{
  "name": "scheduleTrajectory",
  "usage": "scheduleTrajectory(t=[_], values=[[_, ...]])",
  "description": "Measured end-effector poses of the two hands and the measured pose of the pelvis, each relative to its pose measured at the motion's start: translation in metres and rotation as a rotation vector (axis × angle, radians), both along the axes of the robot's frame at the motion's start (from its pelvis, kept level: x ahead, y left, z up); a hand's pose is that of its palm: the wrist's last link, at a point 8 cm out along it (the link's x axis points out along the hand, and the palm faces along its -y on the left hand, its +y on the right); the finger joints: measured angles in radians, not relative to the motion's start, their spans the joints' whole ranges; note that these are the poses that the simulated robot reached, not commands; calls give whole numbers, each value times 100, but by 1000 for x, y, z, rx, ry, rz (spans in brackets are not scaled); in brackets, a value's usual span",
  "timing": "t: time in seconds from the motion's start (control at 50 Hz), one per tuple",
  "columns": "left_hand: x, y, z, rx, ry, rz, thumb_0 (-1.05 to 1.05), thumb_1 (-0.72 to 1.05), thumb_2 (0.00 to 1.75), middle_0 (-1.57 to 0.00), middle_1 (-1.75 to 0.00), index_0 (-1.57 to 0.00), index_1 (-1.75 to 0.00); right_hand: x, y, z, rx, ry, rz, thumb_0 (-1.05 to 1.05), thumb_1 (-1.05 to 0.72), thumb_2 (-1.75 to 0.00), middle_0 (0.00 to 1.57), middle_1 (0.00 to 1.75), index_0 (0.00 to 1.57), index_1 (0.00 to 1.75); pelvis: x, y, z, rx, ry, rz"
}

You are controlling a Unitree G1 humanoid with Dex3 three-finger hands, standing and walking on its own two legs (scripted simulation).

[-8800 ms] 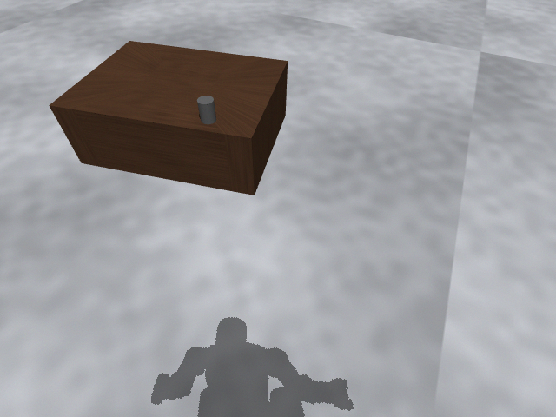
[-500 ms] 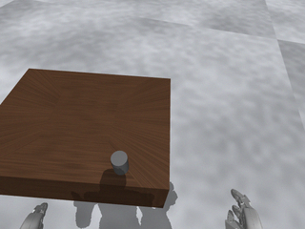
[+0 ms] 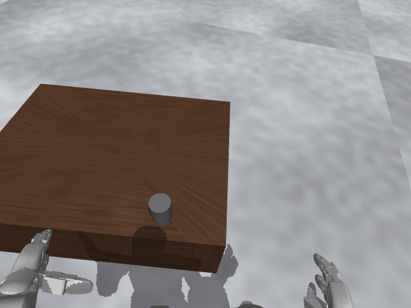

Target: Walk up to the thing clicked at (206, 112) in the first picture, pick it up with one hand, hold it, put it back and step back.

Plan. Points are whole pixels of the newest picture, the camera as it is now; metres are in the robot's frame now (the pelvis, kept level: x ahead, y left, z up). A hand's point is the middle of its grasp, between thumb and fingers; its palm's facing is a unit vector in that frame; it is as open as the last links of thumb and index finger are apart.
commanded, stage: go down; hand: left
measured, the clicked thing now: (161, 209) +0.46 +0.13 -0.30
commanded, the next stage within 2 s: none
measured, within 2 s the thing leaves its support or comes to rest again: neither
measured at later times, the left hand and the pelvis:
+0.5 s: hand (63, 216) +0.32 +0.30 -0.03, palm faces +0.06 -0.98 -0.19, open 17.3 cm; pelvis +0.00 +0.01 +0.00, yaw -2 degrees
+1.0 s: hand (61, 186) +0.38 +0.32 -0.01, palm faces +0.07 -0.99 -0.12, open 17.4 cm; pelvis -0.01 +0.00 -0.01, yaw -3 degrees
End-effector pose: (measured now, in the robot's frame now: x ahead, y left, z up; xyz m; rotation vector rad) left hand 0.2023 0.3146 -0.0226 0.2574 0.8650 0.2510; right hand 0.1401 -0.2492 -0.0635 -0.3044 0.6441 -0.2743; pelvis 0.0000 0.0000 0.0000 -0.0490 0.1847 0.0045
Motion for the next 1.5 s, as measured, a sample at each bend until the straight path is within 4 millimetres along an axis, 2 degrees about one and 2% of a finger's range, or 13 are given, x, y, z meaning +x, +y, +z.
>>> scheduleTrajectory(t=[0.14,0.26,0.42,0.56,0.78,0.96,1.14,1.28,1.5], values=[[60,15,22,-52,-117,-30,0,-44,10,-7,-4,-5,-6,-21,-8,-1,-14,58,-32,1,-85,-89,21,30,21,30,-1,0,5,2,2,-9],[89,27,23,-103,-154,-62,0,-46,9,-7,-3,-5,-5,-46,-17,-5,-20,132,-69,1,-87,-89,21,30,21,30,2,2,6,7,25,-27],[95,32,14,-124,-194,-105,0,-50,7,-8,-2,-5,-4,-75,-20,-15,-11,261,-89,1,-88,-90,21,30,21,30,4,5,5,10,45,-44],[97,35,15,-120,-241,-108,-1,-51,7,-8,-2,-5,-4,-80,-18,-19,-5,310,-83,1,-89,-90,21,30,21,30,3,5,4,10,46,-44],[130,46,30,-142,-359,-128,-1,-52,6,-8,-3,-6,-4,-80,-24,-18,-36,312,-54,1,-89,-90,21,30,21,30,-8,3,-1,9,68,-42],[148,51,24,-161,-410,-138,-1,-53,5,-8,-3,-6,-4,-102,-28,-27,-44,403,-58,1,-88,-90,21,30,21,30,-13,3,-9,8,110,-48],[166,55,27,-169,-462,-146,-1,-51,5,-8,-3,-6,-4,-121,-26,-32,-46,474,-82,1,-89,-90,21,30,21,30,-12,5,-13,2,136,-53],[174,59,28,-179,-481,-149,-1,-51,6,-8,-2,-6,-4,-126,-23,-36,-42,488,-83,1,-89,-90,21,30,21,30,-13,7,-17,0,151,-55],[184,62,26,-185,-516,-155,-1,-51,6,-7,-2,-5,-4,-122,-20,-42,-47,496,-63,0,-90,-90,21,30,21,30,-16,8,-23,-4,174,-54]])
